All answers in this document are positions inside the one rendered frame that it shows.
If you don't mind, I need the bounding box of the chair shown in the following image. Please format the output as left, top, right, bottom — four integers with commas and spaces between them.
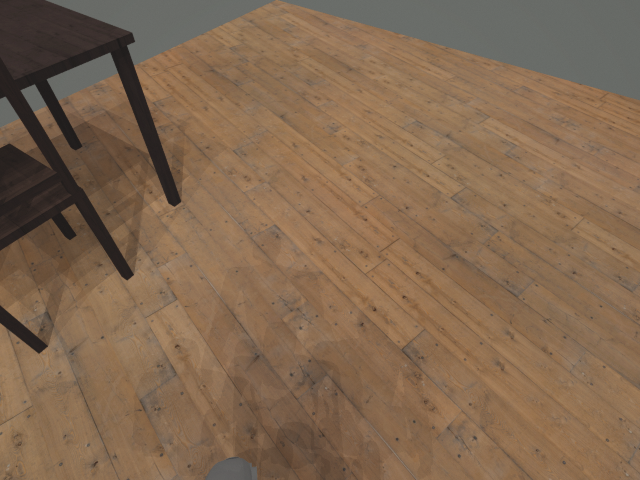
0, 58, 134, 353

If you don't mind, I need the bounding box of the robot left thigh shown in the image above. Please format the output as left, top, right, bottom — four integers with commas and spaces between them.
205, 458, 257, 480

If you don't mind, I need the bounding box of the table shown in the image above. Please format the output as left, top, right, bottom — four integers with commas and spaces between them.
0, 0, 181, 207

